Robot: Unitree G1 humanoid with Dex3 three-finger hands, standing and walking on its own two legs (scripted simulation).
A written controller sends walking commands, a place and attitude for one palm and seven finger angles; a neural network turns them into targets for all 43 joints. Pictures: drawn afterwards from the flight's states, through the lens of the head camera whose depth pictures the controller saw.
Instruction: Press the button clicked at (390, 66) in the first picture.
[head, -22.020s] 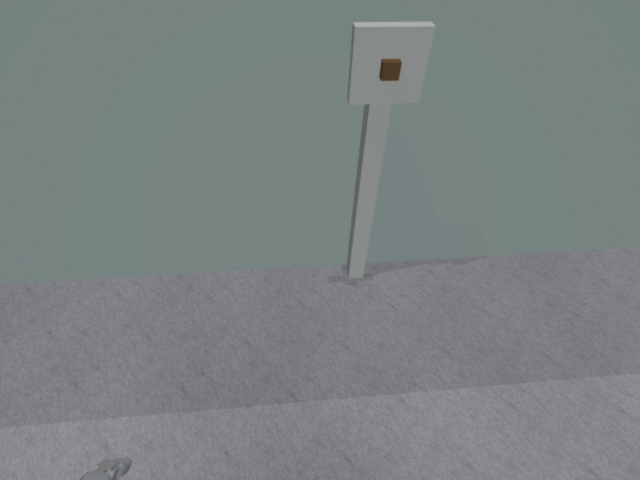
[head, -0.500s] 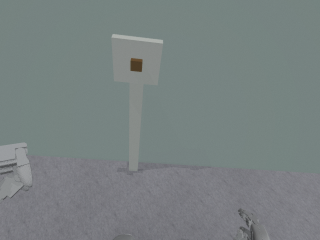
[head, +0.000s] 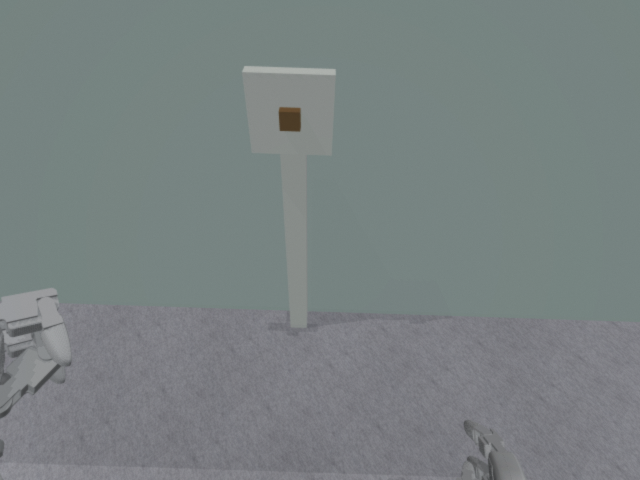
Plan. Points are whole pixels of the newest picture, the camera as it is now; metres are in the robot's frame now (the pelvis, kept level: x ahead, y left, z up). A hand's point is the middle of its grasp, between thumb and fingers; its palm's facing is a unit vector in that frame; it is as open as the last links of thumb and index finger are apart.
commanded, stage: stop stepping back and stand still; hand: left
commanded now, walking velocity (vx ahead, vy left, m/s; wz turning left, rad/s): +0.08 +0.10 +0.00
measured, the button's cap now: (290, 118) +0.77 +0.12 +0.09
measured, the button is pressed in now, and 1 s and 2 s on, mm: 0 0 0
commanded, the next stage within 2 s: let the arm hang, fingers relaxed in 1.02 s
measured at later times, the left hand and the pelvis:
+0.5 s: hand (59, 336) +0.20 +0.26 +0.16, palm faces +0.31 -0.83 -0.46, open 3.1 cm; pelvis +0.01 +0.03 +0.00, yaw +0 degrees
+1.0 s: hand (5, 372) +0.17 +0.29 +0.16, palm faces +0.38 -0.82 -0.43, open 3.1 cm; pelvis -0.02 +0.05 +0.01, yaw +1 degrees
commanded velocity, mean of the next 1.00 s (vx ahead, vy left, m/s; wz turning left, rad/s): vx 0.00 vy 0.01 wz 0.00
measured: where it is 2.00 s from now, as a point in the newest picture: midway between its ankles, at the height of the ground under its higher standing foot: outside the picture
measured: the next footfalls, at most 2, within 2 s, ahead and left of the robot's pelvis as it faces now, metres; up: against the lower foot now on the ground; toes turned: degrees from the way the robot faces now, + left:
left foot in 0.20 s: +0.08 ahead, +0.14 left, +0.00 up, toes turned +4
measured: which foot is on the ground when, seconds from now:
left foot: up 0.00-0.18, down 0.20-1.00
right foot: down 0.00-1.00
